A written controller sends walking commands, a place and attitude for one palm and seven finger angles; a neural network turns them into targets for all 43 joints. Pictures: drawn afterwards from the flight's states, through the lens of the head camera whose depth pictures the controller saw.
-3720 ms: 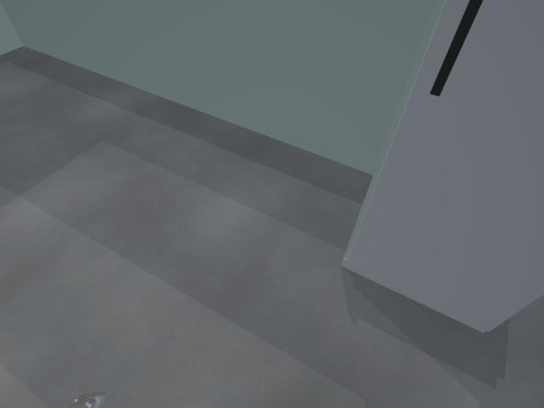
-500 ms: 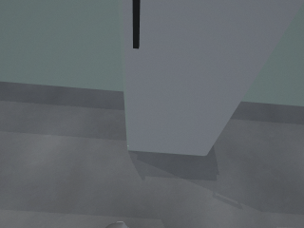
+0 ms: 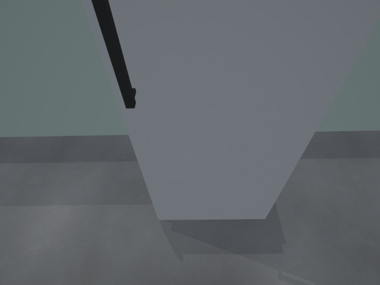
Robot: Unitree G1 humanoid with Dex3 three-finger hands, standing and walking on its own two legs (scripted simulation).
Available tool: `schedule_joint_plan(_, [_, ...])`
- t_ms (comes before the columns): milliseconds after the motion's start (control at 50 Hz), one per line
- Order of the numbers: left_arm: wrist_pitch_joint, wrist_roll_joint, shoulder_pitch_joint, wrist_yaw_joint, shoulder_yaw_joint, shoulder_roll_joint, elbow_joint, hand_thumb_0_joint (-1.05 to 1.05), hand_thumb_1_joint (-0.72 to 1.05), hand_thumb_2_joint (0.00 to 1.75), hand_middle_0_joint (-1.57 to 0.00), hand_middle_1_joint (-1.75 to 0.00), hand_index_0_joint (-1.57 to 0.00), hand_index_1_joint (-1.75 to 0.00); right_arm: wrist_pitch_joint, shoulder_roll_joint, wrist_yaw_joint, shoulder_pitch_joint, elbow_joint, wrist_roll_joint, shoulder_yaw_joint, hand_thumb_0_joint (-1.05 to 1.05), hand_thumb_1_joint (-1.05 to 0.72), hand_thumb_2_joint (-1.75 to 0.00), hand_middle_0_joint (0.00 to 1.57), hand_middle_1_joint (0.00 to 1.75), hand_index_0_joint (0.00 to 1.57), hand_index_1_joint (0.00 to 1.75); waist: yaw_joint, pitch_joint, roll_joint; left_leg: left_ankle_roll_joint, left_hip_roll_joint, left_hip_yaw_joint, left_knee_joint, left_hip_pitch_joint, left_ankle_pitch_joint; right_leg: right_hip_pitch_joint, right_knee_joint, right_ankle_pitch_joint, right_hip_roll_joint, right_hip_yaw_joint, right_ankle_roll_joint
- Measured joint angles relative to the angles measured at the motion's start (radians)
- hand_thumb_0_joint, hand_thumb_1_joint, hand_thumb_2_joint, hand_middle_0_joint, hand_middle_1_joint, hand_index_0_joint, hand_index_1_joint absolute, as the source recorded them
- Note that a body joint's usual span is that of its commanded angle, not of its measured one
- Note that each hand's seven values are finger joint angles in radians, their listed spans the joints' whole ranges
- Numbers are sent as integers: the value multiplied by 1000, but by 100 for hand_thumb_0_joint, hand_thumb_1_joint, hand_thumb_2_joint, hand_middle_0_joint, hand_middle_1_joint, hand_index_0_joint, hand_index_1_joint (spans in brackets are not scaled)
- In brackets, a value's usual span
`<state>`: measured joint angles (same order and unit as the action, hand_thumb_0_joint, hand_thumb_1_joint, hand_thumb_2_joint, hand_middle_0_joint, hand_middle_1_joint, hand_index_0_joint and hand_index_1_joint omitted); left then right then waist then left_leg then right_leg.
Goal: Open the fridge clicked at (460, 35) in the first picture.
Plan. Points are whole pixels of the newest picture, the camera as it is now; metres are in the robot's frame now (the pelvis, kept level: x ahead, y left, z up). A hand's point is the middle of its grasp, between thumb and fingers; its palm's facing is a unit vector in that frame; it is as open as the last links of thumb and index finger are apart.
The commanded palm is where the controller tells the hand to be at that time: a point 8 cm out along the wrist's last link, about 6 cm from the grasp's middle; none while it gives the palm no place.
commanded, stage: come to a stop and stand still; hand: left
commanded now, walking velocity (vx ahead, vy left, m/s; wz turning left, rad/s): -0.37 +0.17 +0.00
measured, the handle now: (116, 42) +0.48 +0.15 +0.27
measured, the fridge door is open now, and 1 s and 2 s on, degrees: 0 0 0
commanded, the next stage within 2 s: look again from close up in 1.72 s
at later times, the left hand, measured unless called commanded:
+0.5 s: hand out of the picture +0.02 +0.24 -0.17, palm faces +0.10 -0.98 -0.18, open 7.3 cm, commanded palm none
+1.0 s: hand out of the picture -0.03 +0.16 -0.16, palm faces +0.04 -0.98 -0.19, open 7.3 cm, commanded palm none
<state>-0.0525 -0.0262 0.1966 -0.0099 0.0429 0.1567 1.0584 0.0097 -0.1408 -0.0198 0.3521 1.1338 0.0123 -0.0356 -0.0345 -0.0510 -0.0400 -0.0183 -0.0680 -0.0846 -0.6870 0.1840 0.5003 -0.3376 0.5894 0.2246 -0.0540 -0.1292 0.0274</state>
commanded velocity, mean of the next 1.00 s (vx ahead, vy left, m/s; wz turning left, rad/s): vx -0.02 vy -0.03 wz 0.00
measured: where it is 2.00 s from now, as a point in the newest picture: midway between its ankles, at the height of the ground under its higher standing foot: outside the picture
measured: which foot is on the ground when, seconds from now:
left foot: up 0.00-0.32, down 0.34-1.00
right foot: down 0.00-0.34, up 0.36-0.76, down 0.78-1.00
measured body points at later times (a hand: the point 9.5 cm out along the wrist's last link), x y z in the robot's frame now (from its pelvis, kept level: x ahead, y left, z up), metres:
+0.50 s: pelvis -0.01 +0.05 +0.01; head +0.00 +0.09 +0.46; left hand +0.02 +0.30 -0.16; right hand +0.08 -0.18 -0.12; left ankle +0.01 +0.14 -0.73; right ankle -0.02 -0.10 -0.68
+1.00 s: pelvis -0.02 -0.01 +0.01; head -0.02 -0.01 +0.46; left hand -0.03 +0.21 -0.15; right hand -0.07 -0.21 -0.15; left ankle +0.01 +0.14 -0.73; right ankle -0.06 -0.10 -0.73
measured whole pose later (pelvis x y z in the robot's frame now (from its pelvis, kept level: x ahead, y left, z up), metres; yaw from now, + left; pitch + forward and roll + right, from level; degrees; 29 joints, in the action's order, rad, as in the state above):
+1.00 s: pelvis -0.02 -0.01 +0.01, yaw +1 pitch -2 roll +0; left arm 0.00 -0.01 0.28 -0.03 0.01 0.12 1.15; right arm -0.02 -0.13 -0.02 0.33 1.18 0.02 -0.01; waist -0.03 -0.02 -0.02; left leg -0.04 -0.08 -0.06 -0.42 0.22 0.17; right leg -0.11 0.42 0.29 0.01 -0.06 0.03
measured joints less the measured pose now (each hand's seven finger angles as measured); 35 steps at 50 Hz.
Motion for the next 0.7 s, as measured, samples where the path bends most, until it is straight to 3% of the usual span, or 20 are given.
schedule_joint_plan(80, [16, 2, -44, -28, 0, -17, -11, -1, 94, 89, -20, -30, -20, -30, -33, 2, -11, -45, -7, -10, -3, 1, -91, -90, 20, 30, 19, 30, 13, -18, 11, -14, 28, 37, -166, 107, 58, 35, -37, 14, -12, -17, 6])
schedule_joint_plan(200, [54, -4, -78, -32, 7, -13, -46, -1, 94, 89, -20, -30, -21, -30, -66, -27, 1, -155, -76, -1, -25, 1, -91, -90, 20, 30, 19, 30, 35, -49, 25, -34, 52, 43, -259, 228, -14, 46, -74, -14, -33, -20, -8])
schedule_joint_plan(280, [72, -9, -71, -29, 16, 9, -58, -1, 92, 89, -20, -30, -21, -30, -55, -40, 9, -206, -127, 0, -28, 1, -91, -90, 20, 30, 19, 30, 40, -50, 46, -32, 46, 38, -135, 204, -73, 32, -62, -20, -42, -16, -27])
schedule_joint_plan(340, [83, -2, -48, -26, 21, 28, -61, 0, 92, 89, -20, -30, -21, -30, -30, -45, 11, -207, -152, 3, -23, 1, -91, -90, 20, 30, 19, 30, 40, -29, 56, -12, 31, 31, 80, 119, -230, 3, 1, 6, -44, -16, -50])
schedule_joint_plan(400, [101, 4, -30, -25, 26, 53, -52, 0, 91, 89, -20, -30, -20, -30, -21, -22, 5, -200, -150, 13, -8, 0, -91, -90, 20, 30, 19, 30, 49, -18, 95, 44, 46, 15, 75, 112, -214, -39, 146, 189, -19, 66, -52])
schedule_joint_plan(500, [99, 2, 27, -8, 27, 67, -16, 0, 91, 90, -20, -30, -20, -30, -19, 9, -13, -182, -126, 13, 14, 0, -92, -90, 20, 30, 20, 30, 56, 17, 104, 59, 52, 6, 205, 62, -273, -49, 315, 177, 28, 137, -58])
schedule_joint_plan(700, [112, 5, 88, 2, 8, 37, 43, 0, 91, 90, -19, -30, -20, -30, -14, -8, -15, -147, -85, 15, 1, 0, -92, -90, 20, 30, 20, 30, 23, 19, 71, 51, 38, -9, 285, 56, -331, 87, 109, 223, 20, 111, -58])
